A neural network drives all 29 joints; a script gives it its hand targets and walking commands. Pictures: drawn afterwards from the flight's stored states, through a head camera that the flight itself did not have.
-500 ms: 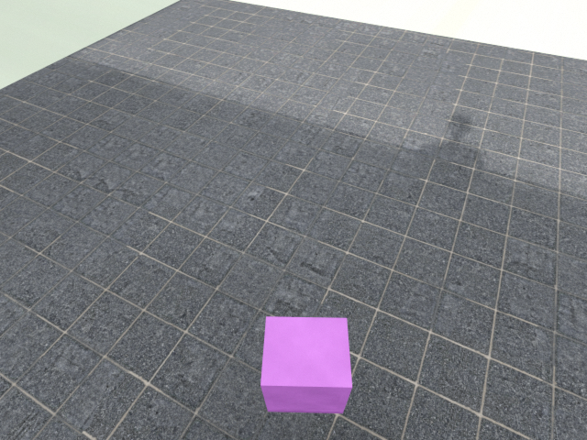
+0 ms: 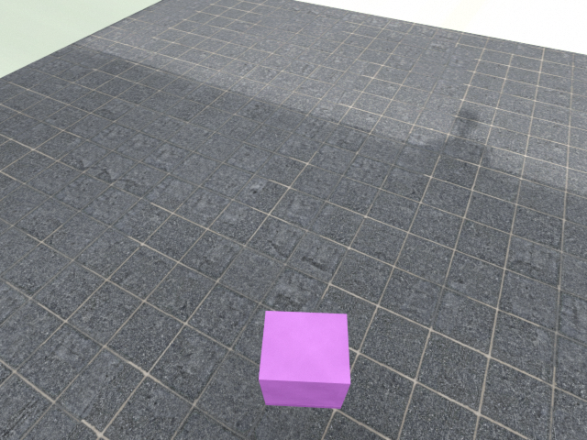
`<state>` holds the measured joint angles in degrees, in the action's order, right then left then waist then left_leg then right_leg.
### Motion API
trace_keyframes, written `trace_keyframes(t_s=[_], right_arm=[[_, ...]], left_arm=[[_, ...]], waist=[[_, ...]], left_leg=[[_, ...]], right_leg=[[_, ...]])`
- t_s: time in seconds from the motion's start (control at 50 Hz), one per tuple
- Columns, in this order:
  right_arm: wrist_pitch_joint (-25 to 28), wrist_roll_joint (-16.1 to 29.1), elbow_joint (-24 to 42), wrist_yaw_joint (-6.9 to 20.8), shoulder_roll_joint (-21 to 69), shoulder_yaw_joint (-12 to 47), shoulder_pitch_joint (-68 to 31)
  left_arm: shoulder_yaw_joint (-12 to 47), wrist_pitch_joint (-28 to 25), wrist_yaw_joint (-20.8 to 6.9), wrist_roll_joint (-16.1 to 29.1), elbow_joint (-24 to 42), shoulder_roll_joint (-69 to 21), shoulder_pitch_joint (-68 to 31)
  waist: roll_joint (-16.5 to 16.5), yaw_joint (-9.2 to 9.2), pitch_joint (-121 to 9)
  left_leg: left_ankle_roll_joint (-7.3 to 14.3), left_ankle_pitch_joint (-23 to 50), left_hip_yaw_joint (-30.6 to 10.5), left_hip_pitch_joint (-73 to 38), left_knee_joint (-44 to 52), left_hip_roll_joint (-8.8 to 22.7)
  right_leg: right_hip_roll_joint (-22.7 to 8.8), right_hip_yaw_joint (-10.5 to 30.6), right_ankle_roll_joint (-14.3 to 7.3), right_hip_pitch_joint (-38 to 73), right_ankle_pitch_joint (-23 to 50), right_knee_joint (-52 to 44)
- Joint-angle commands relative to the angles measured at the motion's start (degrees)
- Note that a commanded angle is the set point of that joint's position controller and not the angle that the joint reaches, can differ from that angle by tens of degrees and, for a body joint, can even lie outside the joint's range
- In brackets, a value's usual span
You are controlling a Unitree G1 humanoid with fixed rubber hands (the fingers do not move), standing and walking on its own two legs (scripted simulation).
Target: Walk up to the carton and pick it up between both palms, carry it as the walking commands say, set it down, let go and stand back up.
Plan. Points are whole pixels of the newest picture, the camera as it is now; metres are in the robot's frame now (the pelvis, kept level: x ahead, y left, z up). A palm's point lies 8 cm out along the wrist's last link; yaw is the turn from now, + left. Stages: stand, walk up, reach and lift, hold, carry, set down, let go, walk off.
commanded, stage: reach and lift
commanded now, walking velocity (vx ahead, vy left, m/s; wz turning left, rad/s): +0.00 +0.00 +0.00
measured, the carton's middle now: (304, 361) +0.42 +0.00 -0.63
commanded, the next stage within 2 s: none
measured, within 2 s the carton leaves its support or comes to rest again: neither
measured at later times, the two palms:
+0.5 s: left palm (148, 418) +0.17 +0.25 -0.15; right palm (464, 436) +0.16 -0.23 -0.15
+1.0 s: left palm (182, 345) +0.30 +0.23 -0.17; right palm (439, 347) +0.30 -0.24 -0.17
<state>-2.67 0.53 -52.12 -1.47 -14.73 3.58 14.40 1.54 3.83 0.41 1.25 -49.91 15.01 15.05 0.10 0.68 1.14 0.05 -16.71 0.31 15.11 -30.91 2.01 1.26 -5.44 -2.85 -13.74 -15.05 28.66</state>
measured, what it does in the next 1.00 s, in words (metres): lowers itself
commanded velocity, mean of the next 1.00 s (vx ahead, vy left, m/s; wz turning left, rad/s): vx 0.00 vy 0.00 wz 0.00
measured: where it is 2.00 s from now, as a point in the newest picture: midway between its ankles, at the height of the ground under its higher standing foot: outside the picture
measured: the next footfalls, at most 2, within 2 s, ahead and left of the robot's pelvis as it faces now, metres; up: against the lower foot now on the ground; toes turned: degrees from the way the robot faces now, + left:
none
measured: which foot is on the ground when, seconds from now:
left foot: down 0.00-1.00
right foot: down 0.00-1.00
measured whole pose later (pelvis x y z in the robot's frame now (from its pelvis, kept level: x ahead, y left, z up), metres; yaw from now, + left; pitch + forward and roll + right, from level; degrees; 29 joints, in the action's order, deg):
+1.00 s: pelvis -0.09 +0.03 -0.10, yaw -1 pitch +21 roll +1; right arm -18.5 3.5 -46.1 5.0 -21.1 -9.5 -39.1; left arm -6.8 20.0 2.1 6.6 -41.1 14.2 -36.4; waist 0.2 -0.7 4.0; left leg 1.3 -20.3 3.2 64.4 -63.2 1.0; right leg -1.6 -2.4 -1.4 -65.0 -20.2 63.6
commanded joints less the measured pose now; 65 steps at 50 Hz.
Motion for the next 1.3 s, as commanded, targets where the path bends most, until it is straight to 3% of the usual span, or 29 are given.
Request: trace_keyframes(t_s=[0.0, 0.04, 0.06, 0.12, 0.16, 0.26, 0.38, 0.46, 0.52, 0.64, 0.74, 0.94, 1.08, 1.18, 1.28], right_arm=[[-9.65, 1.69, 20.44, 0.22, -7.67, -2.28, -19.96], [-18.17, 1.15, 20.93, 1.71, -6.89, -3.56, -15.01], [-22.46, 1.02, 18.05, 1.76, -4.39, -3.33, -10.03], [-28.0, -0.09, 20.86, 2.18, -2.57, -5.24, -4.11], [-26.89, -2.11, 23.65, 2.89, -4.54, -6.8, -2.83], [-19.24, -3.66, 30.72, 5.96, -6.19, -10.13, -8.01], [-14.21, -1.55, 31.34, 7.85, -8.62, -11.2, -9.27], [-12.25, -0.83, 29.11, 8.12, -9.4, -11.69, -9.87], [-11.75, -0.74, 27.13, 8.28, -10.33, -12.16, -13.72], [-13.2, 0.21, 22.81, 8.44, -11.59, -12.88, -29.73], [-15.59, 1.74, 18.48, 8.01, -12.19, -12.53, -43.56], [-15.08, 2.9, 10.6, 6.2, -15.11, -15.01, -63.25], [-12.67, 4.0, 8.64, 5.47, -15.3, -15.79, -75.06], [-10.5, 3.9, 6.92, 4.27, -13.95, -16.62, -81.27], [-7.28, 2.61, 5.14, 3.16, -11.73, -17.91, -83.69]], left_arm=[[-2.9, 8.78, -1.57, 0.08, 17.39, 8.44, -19.5], [-5.38, 17.1, -2.96, -0.61, 16.77, 11.29, -14.74], [-5.23, 21.0, -3.03, -0.13, 16.47, 10.44, -12.38], [-6.42, 25.61, -3.08, -1.88, 19.84, 7.16, -4.63], [-7.04, 25.22, -3.4, -2.65, 20.6, 5.1, -1.38], [-5.87, 18.46, -3.12, -0.99, 30.44, 1.49, -8.25], [-6.35, 14.39, 0.29, -0.22, 30.71, 0.07, -6.57], [-4.9, 12.83, 2.27, 0.68, 29.58, -1.39, -7.67], [-4.33, 12.55, 3.25, 1.07, 28.98, -1.77, -11.98], [-5.52, 13.94, 3.47, 2.06, 26.36, 0.09, -26.26], [-7.65, 16.27, 2.64, 3.49, 22.01, 1.49, -38.64], [-9.48, 15.32, 1.7, 5.5, 14.13, 5.26, -62.17], [-12.12, 12.89, 1.65, 4.8, 9.87, 7.66, -73.93], [-14.51, 10.11, 1.44, 3.88, 6.55, 8.45, -79.72], [-16.52, 6.29, 0.86, 2.92, 4.52, 7.8, -82.33]], waist=[[-2.24, 0.08, 1.49], [-1.14, 0.32, -0.3], [-0.08, -0.12, -0.27], [-0.29, -1.06, -4.34], [0.33, -0.75, -7.05], [1.59, 0.65, -8.54], [0.54, 0.03, -19.72], [0.41, -0.05, -21.12], [0.19, -0.32, -20.47], [-0.92, -0.92, -17.95], [-1.69, -1.46, -19.94], [-1.39, -0.41, -30.86], [-2.0, -1.42, -41.03], [-2.79, -1.64, -47.03], [-3.0, -0.9, -53.93]], left_leg=[[3.11, -12.15, 4.34, 9.99, -4.67, -0.34], [3.42, -9.04, 4.95, 8.67, -5.01, -0.41], [3.27, -6.48, 4.07, 7.61, -5.46, -1.24], [2.96, 2.64, 1.71, 8.01, -5.91, -2.01], [2.13, 7.95, 1.02, 7.21, -5.9, -2.56], [0.21, 14.7, -2.02, 7.05, -10.64, -2.28], [-1.27, 27.15, -4.04, 8.32, -16.94, -2.68], [-1.18, 25.49, -4.05, 11.04, -18.71, -2.83], [-1.04, 19.88, -3.42, 14.03, -19.34, -2.91], [-0.16, 2.14, -1.11, 23.47, -19.23, -2.94], [0.13, -4.13, 0.0, 27.2, -20.59, -2.55], [-0.27, -6.78, 0.73, 32.99, -23.49, -3.55], [-0.47, -4.97, 1.54, 40.19, -24.8, -4.6], [-0.35, -1.13, 1.69, 45.84, -26.07, -5.15], [-0.64, 7.87, 1.5, 49.77, -28.15, -5.77]], right_leg=[[-4.99, 4.84, -0.06, -11.26, -17.25, -3.4], [-5.75, 6.07, 0.47, -11.05, -15.08, -2.68], [-6.03, 7.59, 0.9, -11.23, -13.22, -2.39], [-4.34, 9.26, 0.5, -8.22, -0.04, 2.38], [-2.89, 8.75, 0.36, -5.71, 7.69, 5.08], [-0.54, 6.51, 0.47, -14.24, 7.79, 12.22], [0.36, 6.25, 1.37, -17.26, 16.36, 20.05], [0.84, 6.38, 1.12, -21.6, 13.92, 22.38], [0.92, 6.13, 0.73, -24.74, 9.44, 22.9], [0.48, 5.43, 0.69, -28.65, -1.3, 23.32], [0.11, 4.8, 1.34, -31.51, -5.93, 23.78], [-0.05, 4.41, 1.96, -36.21, -8.13, 25.84], [0.22, 5.16, 2.82, -34.96, -5.07, 27.17], [0.61, 6.05, 3.41, -34.23, 0.79, 28.47], [1.3, 7.39, 3.74, -33.23, 13.35, 30.75]])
